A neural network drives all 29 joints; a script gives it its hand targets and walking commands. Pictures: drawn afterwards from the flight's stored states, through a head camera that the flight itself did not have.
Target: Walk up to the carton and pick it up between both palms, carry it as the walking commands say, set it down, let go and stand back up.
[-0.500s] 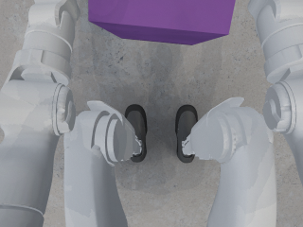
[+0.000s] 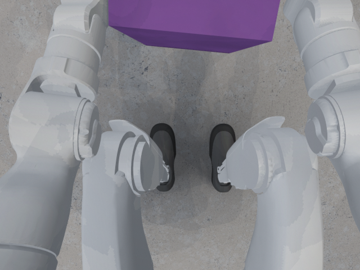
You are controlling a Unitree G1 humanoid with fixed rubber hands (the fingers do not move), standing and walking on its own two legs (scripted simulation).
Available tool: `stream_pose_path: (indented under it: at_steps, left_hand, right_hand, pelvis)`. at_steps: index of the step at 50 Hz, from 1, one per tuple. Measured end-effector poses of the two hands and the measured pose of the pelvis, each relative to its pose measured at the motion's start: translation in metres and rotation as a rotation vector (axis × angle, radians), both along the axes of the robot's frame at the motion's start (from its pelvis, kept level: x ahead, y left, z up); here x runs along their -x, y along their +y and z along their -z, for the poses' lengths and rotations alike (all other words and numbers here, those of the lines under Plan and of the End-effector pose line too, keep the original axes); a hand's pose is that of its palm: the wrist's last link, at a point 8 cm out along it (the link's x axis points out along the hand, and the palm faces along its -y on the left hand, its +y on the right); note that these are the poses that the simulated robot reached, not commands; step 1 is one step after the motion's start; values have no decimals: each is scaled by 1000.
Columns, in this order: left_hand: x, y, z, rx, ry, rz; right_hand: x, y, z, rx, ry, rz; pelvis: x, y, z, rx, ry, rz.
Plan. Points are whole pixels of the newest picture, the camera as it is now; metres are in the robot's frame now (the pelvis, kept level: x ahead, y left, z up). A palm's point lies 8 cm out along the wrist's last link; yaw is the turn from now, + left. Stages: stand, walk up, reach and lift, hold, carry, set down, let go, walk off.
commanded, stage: reach and lift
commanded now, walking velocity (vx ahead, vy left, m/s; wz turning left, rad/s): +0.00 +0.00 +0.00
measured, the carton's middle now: out of the picture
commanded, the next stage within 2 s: none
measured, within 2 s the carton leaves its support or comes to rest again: leaves its support in 0.82 s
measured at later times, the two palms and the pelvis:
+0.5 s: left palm out of the picture +0.55 +0.15 -0.16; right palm out of the picture +0.56 -0.16 -0.16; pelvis +0.00 +0.00 -0.01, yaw -1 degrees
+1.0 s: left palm out of the picture +0.56 +0.15 -0.12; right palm out of the picture +0.57 -0.16 -0.12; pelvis +0.01 +0.00 +0.00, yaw -1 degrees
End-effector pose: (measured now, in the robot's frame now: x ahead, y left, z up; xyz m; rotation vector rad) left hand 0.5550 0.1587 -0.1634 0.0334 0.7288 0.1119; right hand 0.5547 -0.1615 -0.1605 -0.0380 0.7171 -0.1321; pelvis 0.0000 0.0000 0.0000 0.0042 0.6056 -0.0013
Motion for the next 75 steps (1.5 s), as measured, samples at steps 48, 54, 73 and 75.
stream_pose_path:
  at_steps: [48,54,73,75]
  left_hand:
    - [-1,-10,-31,17,0,29]
    - [-2,-12,-56,28,-18,25]
    - [5,-9,-102,41,-25,6]
    - [6,-9,-107,41,-28,5]
  right_hand:
    - [-10,6,-34,-7,-19,29]
    - [-11,4,-61,-5,-37,38]
    - [-6,7,-107,-24,-43,40]
    - [-6,6,-112,-25,-47,40]
  pelvis:
    - [-9,1,4,-13,34,31]
    - [-13,3,-10,-9,79,33]
    - [-14,6,-48,-6,137,36]
    - [-15,6,-51,-6,139,37]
